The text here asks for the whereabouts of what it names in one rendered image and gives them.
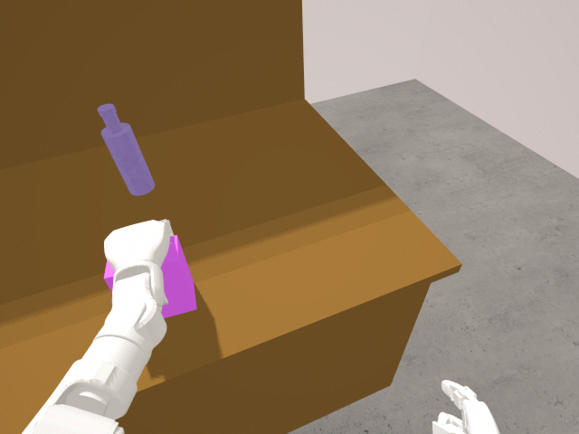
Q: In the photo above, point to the robot left forearm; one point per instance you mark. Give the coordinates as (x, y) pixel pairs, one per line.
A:
(104, 380)

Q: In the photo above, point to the table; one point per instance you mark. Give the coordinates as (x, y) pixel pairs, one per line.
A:
(309, 271)

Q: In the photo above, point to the robot left upper arm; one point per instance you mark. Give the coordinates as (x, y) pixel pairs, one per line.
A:
(65, 419)

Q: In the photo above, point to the sponge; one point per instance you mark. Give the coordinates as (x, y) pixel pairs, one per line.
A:
(178, 282)

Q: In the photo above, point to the right robot hand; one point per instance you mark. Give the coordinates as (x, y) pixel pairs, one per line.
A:
(476, 416)

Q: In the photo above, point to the left robot hand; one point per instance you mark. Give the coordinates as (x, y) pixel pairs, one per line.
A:
(148, 241)

